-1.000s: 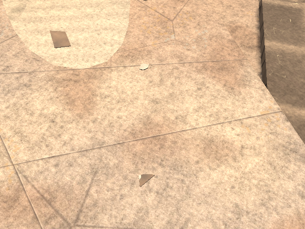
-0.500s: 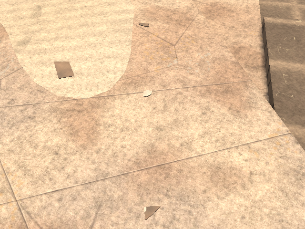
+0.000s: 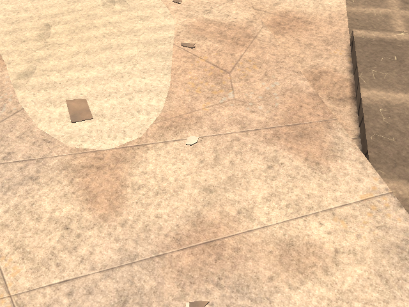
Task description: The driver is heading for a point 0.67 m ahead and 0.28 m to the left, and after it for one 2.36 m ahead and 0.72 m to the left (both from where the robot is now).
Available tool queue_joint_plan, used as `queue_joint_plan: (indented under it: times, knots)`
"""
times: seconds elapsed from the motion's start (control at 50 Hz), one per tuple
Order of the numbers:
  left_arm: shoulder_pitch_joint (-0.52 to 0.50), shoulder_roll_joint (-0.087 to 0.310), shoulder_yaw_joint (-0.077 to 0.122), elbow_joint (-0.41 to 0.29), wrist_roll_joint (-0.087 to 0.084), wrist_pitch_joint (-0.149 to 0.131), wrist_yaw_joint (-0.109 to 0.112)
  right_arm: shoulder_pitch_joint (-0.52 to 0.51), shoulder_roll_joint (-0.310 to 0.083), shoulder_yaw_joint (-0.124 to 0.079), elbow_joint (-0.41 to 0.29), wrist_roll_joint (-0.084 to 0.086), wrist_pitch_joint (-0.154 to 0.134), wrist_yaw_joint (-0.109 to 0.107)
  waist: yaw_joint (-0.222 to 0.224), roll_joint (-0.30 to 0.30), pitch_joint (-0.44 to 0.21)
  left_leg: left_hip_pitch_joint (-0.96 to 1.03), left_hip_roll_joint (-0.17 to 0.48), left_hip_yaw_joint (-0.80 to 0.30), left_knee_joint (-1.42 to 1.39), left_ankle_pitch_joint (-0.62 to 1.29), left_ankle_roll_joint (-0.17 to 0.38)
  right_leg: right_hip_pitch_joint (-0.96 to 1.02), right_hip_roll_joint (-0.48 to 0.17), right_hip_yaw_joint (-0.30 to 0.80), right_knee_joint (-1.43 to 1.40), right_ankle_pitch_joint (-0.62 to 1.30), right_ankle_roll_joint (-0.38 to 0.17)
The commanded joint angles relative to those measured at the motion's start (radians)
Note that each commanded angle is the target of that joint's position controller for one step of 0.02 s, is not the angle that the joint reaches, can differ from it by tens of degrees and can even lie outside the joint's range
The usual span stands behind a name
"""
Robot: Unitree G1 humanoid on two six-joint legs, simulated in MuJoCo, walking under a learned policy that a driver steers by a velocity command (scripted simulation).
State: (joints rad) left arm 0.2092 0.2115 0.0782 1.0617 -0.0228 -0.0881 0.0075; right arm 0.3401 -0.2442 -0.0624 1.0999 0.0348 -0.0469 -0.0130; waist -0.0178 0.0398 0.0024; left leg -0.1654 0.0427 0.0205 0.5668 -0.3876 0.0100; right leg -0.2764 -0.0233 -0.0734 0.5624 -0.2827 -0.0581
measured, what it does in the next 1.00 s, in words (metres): walks ahead, turning left: left foot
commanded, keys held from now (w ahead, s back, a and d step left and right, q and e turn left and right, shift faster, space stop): w+q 0.36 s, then q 0.64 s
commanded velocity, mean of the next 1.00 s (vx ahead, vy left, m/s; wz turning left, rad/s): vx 0.26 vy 0.00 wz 0.49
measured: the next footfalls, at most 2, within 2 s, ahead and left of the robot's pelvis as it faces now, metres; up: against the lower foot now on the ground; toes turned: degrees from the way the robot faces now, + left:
left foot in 0.48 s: +0.37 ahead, +0.14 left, +0.00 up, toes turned +17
right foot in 1.02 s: +0.52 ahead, -0.01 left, +0.00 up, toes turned +39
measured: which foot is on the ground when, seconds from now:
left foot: up 0.00-0.46, down 0.48-1.00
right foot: down 0.00-0.46, up 0.48-1.00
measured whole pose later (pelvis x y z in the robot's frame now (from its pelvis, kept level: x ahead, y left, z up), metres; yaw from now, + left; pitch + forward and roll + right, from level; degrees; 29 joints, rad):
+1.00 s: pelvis +0.37 +0.05 +0.00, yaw +32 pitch +4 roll +0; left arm 0.09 0.27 0.06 0.75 0.00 -0.05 0.04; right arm 0.19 -0.30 -0.09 0.75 0.02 0.04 -0.04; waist -0.04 0.00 0.01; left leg -0.33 -0.17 -0.22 0.54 -0.24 0.06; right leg -0.43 0.02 0.12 0.58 -0.23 0.07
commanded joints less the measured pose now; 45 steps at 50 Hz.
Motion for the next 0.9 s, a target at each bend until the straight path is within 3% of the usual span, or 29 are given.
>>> queue_joint_plan:
  times: [0.02, 0.04, 0.06, 0.1, 0.14, 0.24, 0.3, 0.36, 0.4, 0.42, 0.44, 0.46, 0.48, 0.5, 0.52, 0.54, 0.56, 0.58, 0.6, 0.62, 0.68, 0.76, 0.84, 0.9]
  knots:
    - [0.43, 0.218, 0.048, 0.076, 0.024, -0.011, -0.001, -0.168, -0.011, 0.007, -0.134, 0.002, -0.032, -0.001, 0.181, -0.386, -0.043, -0.62, -0.109, -0.04, 0.51, -0.182, 0.033, 0.496, -0.394, 0.697, -0.379, -0.136, -0.205]
    - [0.347, 0.152, 0.023, 0.06, 0.029, -0.027, 0.0, -0.173, -0.055, -0.005, -0.131, 0.022, -0.042, -0.001, 0.131, -0.232, 0.018, -0.687, -0.04, -0.154, 0.661, -0.146, 0.061, 0.428, -0.414, 0.685, -0.374, -0.237, -0.207]
    - [0.249, 0.104, 0.007, 0.027, 0.02, -0.036, -0.002, -0.169, -0.068, -0.008, -0.13, 0.032, -0.047, 0.007, 0.092, -0.175, 0.071, -0.726, -0.002, -0.179, 0.68, -0.025, 0.088, 0.383, -0.373, 0.565, -0.382, -0.25, -0.156]
    - [0.133, 0.085, -0.008, -0.007, 0.019, -0.039, -0.01, -0.154, -0.071, -0.02, -0.111, 0.018, -0.044, 0.005, 0.043, -0.134, 0.105, -0.674, 0.042, -0.173, 0.594, 0.139, 0.097, 0.302, -0.295, 0.334, -0.407, -0.023, -0.076]
    - [0.16, 0.056, -0.019, 0.001, 0.037, -0.035, -0.007, -0.14, -0.049, -0.025, -0.1, 0.01, -0.028, 0.016, 0.038, -0.145, 0.082, -0.596, 0.046, -0.137, 0.548, 0.225, 0.084, 0.271, -0.231, 0.164, -0.4, 0.195, -0.04]
    - [0.191, 0.104, -0.015, -0.007, 0.051, -0.028, 0.022, -0.28, -0.005, -0.015, -0.177, -0.001, -0.007, 0.034, 0.048, -0.099, 0.12, -0.629, 0.034, -0.097, 0.351, 0.377, 0.047, 0.235, -0.222, 0.008, -0.442, 0.356, -0.054]
    - [0.222, 0.123, -0.01, -0.012, 0.04, -0.026, 0.034, -0.387, 0.006, -0.002, -0.232, -0.009, -0.005, 0.052, 0.072, -0.099, 0.142, -0.581, 0.033, -0.018, 0.211, 0.446, 0.051, 0.234, -0.229, -0.07, -0.468, 0.373, -0.049]
    - [0.261, 0.131, -0.004, -0.006, 0.027, -0.016, 0.035, -0.458, 0.011, 0.005, -0.279, -0.006, -0.005, 0.072, 0.079, -0.087, 0.161, -0.583, 0.021, 0.033, 0.128, 0.405, 0.081, 0.327, -0.255, -0.125, -0.421, 0.487, -0.047]
    - [0.226, 0.16, 0.003, -0.026, 0.023, -0.002, 0.042, -0.456, -0.009, -0.004, -0.304, -0.012, -0.008, 0.084, 0.042, -0.118, 0.138, -0.48, -0.034, 0.105, 0.091, 0.335, 0.106, 0.346, -0.252, -0.171, -0.298, 0.869, -0.03]
    - [0.215, 0.179, 0.009, -0.037, 0.018, 0.007, 0.049, -0.408, -0.031, -0.015, -0.303, -0.015, -0.008, 0.088, 0.007, -0.151, 0.09, -0.394, -0.074, 0.139, 0.103, 0.291, 0.119, 0.355, -0.253, -0.178, -0.199, 1.078, -0.022]
    - [0.192, 0.198, 0.014, -0.052, 0.016, 0.015, 0.053, -0.298, -0.068, -0.033, -0.284, -0.013, -0.008, 0.09, -0.05, -0.18, 0.022, -0.263, -0.111, 0.148, 0.1, 0.267, 0.139, 0.341, -0.25, -0.173, -0.056, 1.202, -0.012]
    - [0.156, 0.213, 0.016, -0.072, 0.011, 0.017, 0.051, -0.148, -0.131, -0.062, -0.249, -0.012, -0.007, 0.085, -0.124, -0.185, -0.064, -0.061, -0.137, 0.127, 0.019, 0.336, 0.17, 0.287, -0.228, -0.162, 0.132, 1.164, 0.008]
    - [0.125, 0.217, 0.016, -0.096, 0.011, 0.006, 0.044, -0.038, -0.192, -0.09, -0.231, -0.015, -0.001, 0.063, -0.189, -0.137, -0.123, 0.18, -0.081, 0.002, -0.077, 0.492, 0.211, 0.1, -0.168, -0.154, 0.402, 0.869, 0.066]
    - [0.195, 0.069, -0.017, -0.134, 0.07, -0.017, 0.024, -0.064, -0.278, -0.092, -0.233, -0.033, 0.009, 0.035, -0.046, 0.192, -0.222, 0.481, 0.183, -0.364, 0.048, 1.032, 0.317, -0.262, 0.01, -0.107, 0.805, -0.364, 0.118]
    - [0.262, 0.086, -0.025, -0.16, 0.02, -0.047, 0.008, -0.045, -0.281, -0.08, -0.276, -0.059, 0.002, 0.041, -0.041, 0.125, -0.495, 0.582, 0.351, -0.734, -0.089, 0.92, 0.491, -0.337, 0.075, 0.147, 0.994, -0.439, 0.114]
    - [0.126, 0.139, -0.007, -0.186, -0.014, -0.055, 0.008, -0.077, -0.224, -0.069, -0.294, -0.054, 0.0, 0.042, -0.075, 0.019, -0.396, 0.47, 0.293, -0.617, -0.153, 0.869, 0.436, -0.382, 0.027, 0.191, 0.988, -0.341, 0.094]
    - [0.066, 0.137, -0.006, -0.213, -0.015, -0.051, 0.017, -0.167, -0.176, -0.058, -0.306, -0.025, -0.008, 0.042, -0.039, -0.033, -0.226, 0.299, 0.233, -0.476, -0.183, 0.805, 0.378, -0.422, -0.01, 0.163, 0.904, -0.237, 0.09]
    - [0.063, 0.155, 0.004, -0.201, 0.007, -0.038, 0.033, -0.232, -0.146, -0.048, -0.327, -0.014, -0.012, 0.042, 0.001, -0.104, -0.15, 0.144, 0.19, -0.406, -0.215, 0.764, 0.337, -0.385, -0.044, 0.155, 0.847, -0.185, 0.098]
    - [0.079, 0.174, 0.016, -0.209, 0.02, -0.02, 0.042, -0.26, -0.135, -0.045, -0.337, -0.018, -0.011, 0.041, 0.034, -0.108, -0.12, 0.022, 0.165, -0.363, -0.236, 0.743, 0.326, -0.321, -0.064, 0.162, 0.793, -0.154, 0.1]
    - [0.088, 0.18, 0.024, -0.221, 0.024, 0.0, 0.046, -0.259, -0.135, -0.044, -0.339, -0.03, -0.009, 0.04, 0.053, -0.083, -0.108, -0.059, 0.147, -0.341, -0.256, 0.733, 0.319, -0.27, -0.071, 0.163, 0.752, -0.141, 0.102]
    - [0.064, 0.145, 0.021, -0.26, 0.038, 0.029, 0.061, -0.226, -0.168, -0.051, -0.337, -0.04, -0.01, 0.027, 0.064, -0.017, -0.109, -0.146, 0.104, -0.285, -0.25, 0.819, 0.309, -0.253, -0.055, 0.147, 0.614, -0.088, 0.122]
    - [-0.035, 0.148, 0.017, -0.313, 0.042, 0.052, 0.07, -0.194, -0.189, -0.057, -0.356, -0.022, 0.022, -0.002, 0.035, 0.028, -0.142, -0.092, 0.08, -0.327, -0.232, 0.619, 0.259, -0.332, -0.032, 0.164, 0.455, 0.017, 0.148]
    - [-0.141, 0.149, 0.009, -0.362, 0.032, 0.055, 0.061, -0.184, -0.194, -0.057, -0.378, -0.016, 0.051, -0.024, -0.001, 0.068, -0.117, -0.063, 0.057, -0.408, -0.23, 0.308, 0.21, -0.346, -0.001, 0.193, 0.273, 0.072, 0.153]
    - [-0.168, 0.157, 0.007, -0.38, 0.028, 0.039, 0.05, -0.17, -0.198, -0.059, -0.391, -0.021, 0.062, -0.03, -0.016, 0.095, -0.107, -0.037, 0.062, -0.46, -0.193, 0.326, 0.211, -0.307, 0.027, 0.199, 0.173, 0.039, 0.149]
Velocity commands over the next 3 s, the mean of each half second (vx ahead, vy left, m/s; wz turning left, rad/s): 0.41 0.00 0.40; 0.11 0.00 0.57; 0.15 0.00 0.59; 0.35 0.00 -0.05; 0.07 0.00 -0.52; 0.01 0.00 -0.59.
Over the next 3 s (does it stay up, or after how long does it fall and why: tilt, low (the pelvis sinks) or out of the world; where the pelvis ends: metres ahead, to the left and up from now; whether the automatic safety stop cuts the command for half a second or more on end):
stays up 0.59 0.34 0.01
